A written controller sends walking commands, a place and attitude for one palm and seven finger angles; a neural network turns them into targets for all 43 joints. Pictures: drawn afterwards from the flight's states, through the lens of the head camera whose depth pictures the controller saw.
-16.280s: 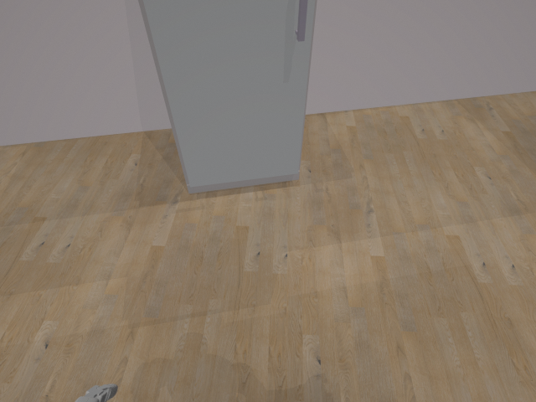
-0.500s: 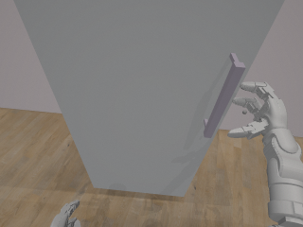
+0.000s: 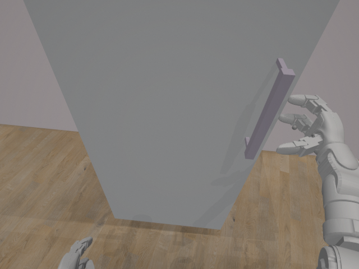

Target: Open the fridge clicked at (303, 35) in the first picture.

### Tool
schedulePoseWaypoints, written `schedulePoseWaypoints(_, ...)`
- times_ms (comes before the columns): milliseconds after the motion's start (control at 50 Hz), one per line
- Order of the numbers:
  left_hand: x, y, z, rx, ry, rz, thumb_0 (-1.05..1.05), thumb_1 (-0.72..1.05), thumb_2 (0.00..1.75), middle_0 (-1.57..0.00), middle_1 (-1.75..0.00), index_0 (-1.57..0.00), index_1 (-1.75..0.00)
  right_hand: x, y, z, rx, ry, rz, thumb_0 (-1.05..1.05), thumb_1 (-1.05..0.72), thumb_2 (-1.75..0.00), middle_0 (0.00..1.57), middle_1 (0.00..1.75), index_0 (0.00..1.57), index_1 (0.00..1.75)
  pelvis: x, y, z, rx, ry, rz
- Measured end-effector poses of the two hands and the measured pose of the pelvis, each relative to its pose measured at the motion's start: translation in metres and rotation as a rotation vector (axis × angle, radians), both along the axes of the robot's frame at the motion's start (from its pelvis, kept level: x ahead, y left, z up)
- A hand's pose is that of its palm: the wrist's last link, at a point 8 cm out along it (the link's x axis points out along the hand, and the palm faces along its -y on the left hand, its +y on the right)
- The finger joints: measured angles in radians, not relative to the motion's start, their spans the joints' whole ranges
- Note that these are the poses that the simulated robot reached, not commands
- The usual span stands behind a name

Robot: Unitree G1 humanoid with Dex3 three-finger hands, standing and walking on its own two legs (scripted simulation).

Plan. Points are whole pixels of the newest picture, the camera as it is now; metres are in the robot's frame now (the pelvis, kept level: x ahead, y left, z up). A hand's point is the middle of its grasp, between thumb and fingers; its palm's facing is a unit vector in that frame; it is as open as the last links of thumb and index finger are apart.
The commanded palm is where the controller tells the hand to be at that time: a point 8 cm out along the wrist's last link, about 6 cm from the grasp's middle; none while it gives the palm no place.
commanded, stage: move the hooked fingers beside the handle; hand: right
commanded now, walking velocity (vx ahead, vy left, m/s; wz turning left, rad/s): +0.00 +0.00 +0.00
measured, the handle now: (262, 115) +0.44 -0.15 +0.15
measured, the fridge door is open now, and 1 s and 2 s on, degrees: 0 0 0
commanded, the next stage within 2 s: none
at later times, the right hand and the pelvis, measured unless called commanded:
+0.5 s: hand (298, 135) +0.38 -0.21 +0.15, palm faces +0.05 +1.00 -0.01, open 14.0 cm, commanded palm +0.35 -0.26 +0.16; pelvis +0.01 -0.01 +0.00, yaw +1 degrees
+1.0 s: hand (299, 129) +0.37 -0.20 +0.17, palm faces +0.04 +1.00 -0.02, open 14.0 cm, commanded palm +0.34 -0.25 +0.16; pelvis +0.00 +0.00 +0.00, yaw +0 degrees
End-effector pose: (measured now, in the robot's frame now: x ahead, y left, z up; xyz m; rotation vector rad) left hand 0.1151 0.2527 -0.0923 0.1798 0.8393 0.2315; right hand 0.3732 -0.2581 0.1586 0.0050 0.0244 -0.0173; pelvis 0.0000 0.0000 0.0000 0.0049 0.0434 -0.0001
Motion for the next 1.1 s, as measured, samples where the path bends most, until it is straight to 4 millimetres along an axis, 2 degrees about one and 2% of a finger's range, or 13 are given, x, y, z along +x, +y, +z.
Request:
schedulePoseWaypoints(120, -0.015, 0.002, -0.005, 0.003, 0.045, 0.019, 0.01, 0.90, 0.90, -0.20, -0.30, -0.20, -0.30, -0.005, -0.010, -0.009, -0.026, -0.016, -0.036, -0.01, 0.50, -0.30, 0.31, 1.21, 0.32, 1.21, 0.001, -0.002, -0.001, 0.002, 0.003, 0.004)
schedulePoseWaypoints(220, -0.018, 0.000, -0.006, 0.012, 0.057, 0.022, 0.01, 0.90, 0.90, -0.20, -0.30, -0.20, -0.30, -0.005, -0.005, -0.004, -0.029, -0.056, 0.003, -0.01, 0.50, -0.30, 0.30, 1.20, 0.31, 1.20, 0.002, -0.005, -0.001, 0.006, -0.002, 0.001)
schedulePoseWaypoints(360, -0.004, -0.008, -0.001, -0.010, -0.002, 0.015, 0.01, 0.90, 0.90, -0.20, -0.30, -0.20, -0.30, -0.005, 0.006, 0.001, -0.016, -0.060, 0.024, -0.01, 0.50, -0.30, 0.30, 1.20, 0.30, 1.20, 0.004, -0.009, 0.000, 0.002, -0.003, 0.012)
schedulePoseWaypoints(480, 0.012, -0.015, 0.006, -0.022, -0.051, -0.007, 0.01, 0.90, 0.90, -0.20, -0.30, -0.20, -0.30, -0.015, -0.005, -0.008, -0.015, -0.023, -0.026, -0.01, 0.50, -0.30, 0.30, 1.20, 0.30, 1.20, 0.006, -0.008, 0.001, 0.000, -0.008, 0.016)
schedulePoseWaypoints(560, 0.022, -0.017, 0.010, -0.017, -0.074, -0.033, 0.01, 0.90, 0.90, -0.20, -0.30, -0.20, -0.30, -0.027, -0.009, -0.001, -0.035, -0.070, -0.037, -0.01, 0.50, -0.30, 0.30, 1.20, 0.30, 1.20, 0.005, -0.008, 0.001, 0.003, -0.019, 0.009)
schedulePoseWaypoints(640, 0.030, -0.020, 0.010, -0.011, -0.087, -0.059, 0.01, 0.90, 0.90, -0.20, -0.30, -0.20, -0.30, -0.033, -0.003, 0.009, -0.035, -0.104, -0.007, -0.01, 0.50, -0.30, 0.30, 1.20, 0.30, 1.20, 0.003, -0.009, 0.000, 0.006, -0.030, -0.006)
schedulePoseWaypoints(720, 0.034, -0.021, 0.011, -0.010, -0.089, -0.069, 0.01, 0.90, 0.90, -0.20, -0.30, -0.20, -0.30, -0.029, 0.004, 0.004, -0.011, -0.052, 0.016, -0.01, 0.50, -0.30, 0.30, 1.20, 0.30, 1.20, -0.001, -0.008, 0.000, 0.005, -0.030, -0.014)
schedulePoseWaypoints(820, 0.029, -0.020, 0.012, -0.012, -0.091, -0.058, 0.01, 0.90, 0.90, -0.20, -0.30, -0.21, -0.30, -0.026, 0.007, -0.006, -0.016, -0.002, -0.006, -0.01, 0.50, -0.30, 0.30, 1.20, 0.30, 1.20, -0.004, -0.006, 0.001, 0.005, -0.027, -0.009)
schedulePoseWaypoints(940, 0.014, -0.016, 0.007, -0.011, -0.060, -0.043, 0.01, 0.90, 0.90, -0.20, -0.30, -0.21, -0.30, -0.026, 0.008, 0.010, -0.028, -0.098, -0.020, -0.01, 0.50, -0.30, 0.30, 1.20, 0.30, 1.20, -0.005, -0.004, 0.001, 0.004, -0.036, -0.003)
schedulePoseWaypoints(1000, 0.006, -0.013, 0.004, -0.011, -0.032, -0.029, 0.01, 0.90, 0.90, -0.20, -0.30, -0.21, -0.30, -0.022, 0.003, 0.015, -0.027, -0.093, -0.019, -0.01, 0.50, -0.30, 0.30, 1.20, 0.30, 1.20, -0.004, -0.003, 0.001, 0.004, -0.036, -0.002)
schedulePoseWaypoints(1100, -0.005, -0.006, 0.000, -0.013, -0.005, -0.004, 0.01, 0.90, 0.90, -0.20, -0.30, -0.21, -0.30, -0.023, -0.003, 0.000, -0.021, -0.006, -0.012, -0.01, 0.50, -0.30, 0.30, 1.20, 0.30, 1.20, -0.003, -0.002, 0.001, 0.003, -0.027, 0.000)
